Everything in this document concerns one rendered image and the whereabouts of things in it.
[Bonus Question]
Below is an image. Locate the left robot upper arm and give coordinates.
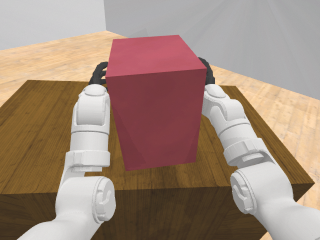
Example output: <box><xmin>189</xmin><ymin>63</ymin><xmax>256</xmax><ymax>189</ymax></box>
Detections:
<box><xmin>17</xmin><ymin>176</ymin><xmax>116</xmax><ymax>240</ymax></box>

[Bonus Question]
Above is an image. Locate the left robot forearm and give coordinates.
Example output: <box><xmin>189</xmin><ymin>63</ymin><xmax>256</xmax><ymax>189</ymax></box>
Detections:
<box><xmin>55</xmin><ymin>84</ymin><xmax>110</xmax><ymax>215</ymax></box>

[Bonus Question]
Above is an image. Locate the right robot forearm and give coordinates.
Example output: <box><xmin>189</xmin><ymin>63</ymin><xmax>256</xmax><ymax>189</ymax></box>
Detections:
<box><xmin>201</xmin><ymin>84</ymin><xmax>294</xmax><ymax>198</ymax></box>

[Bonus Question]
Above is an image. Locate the right robot upper arm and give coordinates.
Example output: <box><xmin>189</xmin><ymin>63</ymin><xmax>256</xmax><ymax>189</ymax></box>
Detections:
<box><xmin>230</xmin><ymin>161</ymin><xmax>320</xmax><ymax>240</ymax></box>

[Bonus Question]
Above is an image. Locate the right robot hand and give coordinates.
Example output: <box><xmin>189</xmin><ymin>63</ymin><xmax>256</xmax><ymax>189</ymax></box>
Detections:
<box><xmin>198</xmin><ymin>57</ymin><xmax>215</xmax><ymax>86</ymax></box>

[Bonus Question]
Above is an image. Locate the carton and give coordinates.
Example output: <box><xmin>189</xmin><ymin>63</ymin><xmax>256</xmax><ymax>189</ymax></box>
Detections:
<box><xmin>105</xmin><ymin>35</ymin><xmax>207</xmax><ymax>171</ymax></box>

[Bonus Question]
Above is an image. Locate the pedestal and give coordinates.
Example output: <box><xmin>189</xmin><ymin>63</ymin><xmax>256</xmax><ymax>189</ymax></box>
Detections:
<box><xmin>0</xmin><ymin>80</ymin><xmax>315</xmax><ymax>240</ymax></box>

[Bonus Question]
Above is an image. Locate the left robot hand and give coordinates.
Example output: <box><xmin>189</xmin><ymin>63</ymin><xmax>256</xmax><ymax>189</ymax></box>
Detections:
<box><xmin>88</xmin><ymin>61</ymin><xmax>108</xmax><ymax>91</ymax></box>

